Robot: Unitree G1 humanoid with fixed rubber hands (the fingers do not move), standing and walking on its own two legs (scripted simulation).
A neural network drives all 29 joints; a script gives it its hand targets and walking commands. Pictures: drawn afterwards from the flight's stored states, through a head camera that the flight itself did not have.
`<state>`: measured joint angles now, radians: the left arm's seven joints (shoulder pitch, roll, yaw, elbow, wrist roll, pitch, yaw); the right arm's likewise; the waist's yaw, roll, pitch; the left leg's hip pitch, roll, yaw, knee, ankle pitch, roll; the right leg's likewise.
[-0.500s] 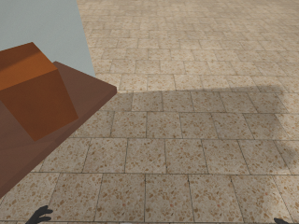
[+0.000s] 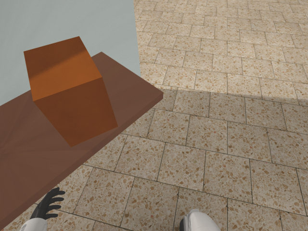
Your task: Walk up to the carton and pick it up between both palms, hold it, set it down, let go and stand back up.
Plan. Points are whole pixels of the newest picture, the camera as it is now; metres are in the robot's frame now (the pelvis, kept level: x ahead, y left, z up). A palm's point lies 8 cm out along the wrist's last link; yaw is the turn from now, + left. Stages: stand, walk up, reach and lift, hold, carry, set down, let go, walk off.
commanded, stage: walk up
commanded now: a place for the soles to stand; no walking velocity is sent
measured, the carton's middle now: (75, 92) +0.60 +0.34 -0.04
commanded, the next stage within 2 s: none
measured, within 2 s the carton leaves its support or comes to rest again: neither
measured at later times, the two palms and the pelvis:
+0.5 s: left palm (43, 208) +0.20 +0.35 -0.10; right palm (273, 175) +0.27 -0.31 -0.07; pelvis +0.16 +0.01 +0.00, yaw +12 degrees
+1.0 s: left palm (65, 180) +0.27 +0.30 -0.08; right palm (248, 129) +0.46 -0.32 -0.12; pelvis +0.27 -0.04 -0.02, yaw +23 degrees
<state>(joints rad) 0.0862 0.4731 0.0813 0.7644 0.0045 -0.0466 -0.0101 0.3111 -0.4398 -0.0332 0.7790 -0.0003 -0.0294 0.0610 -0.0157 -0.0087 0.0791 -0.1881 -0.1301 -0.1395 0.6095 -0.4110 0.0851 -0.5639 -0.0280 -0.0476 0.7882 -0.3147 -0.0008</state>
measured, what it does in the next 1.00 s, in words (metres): walks ahead, turning left: right foot, then left foot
